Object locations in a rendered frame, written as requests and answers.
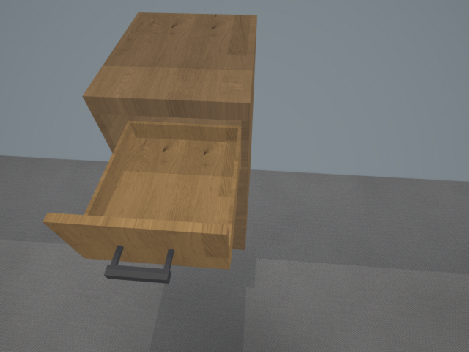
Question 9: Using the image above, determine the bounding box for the drawer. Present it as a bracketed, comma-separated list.
[43, 121, 241, 270]

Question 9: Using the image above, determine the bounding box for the cabinet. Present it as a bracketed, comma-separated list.
[82, 12, 257, 250]

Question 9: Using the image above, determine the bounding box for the handle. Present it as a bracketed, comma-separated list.
[104, 245, 174, 284]

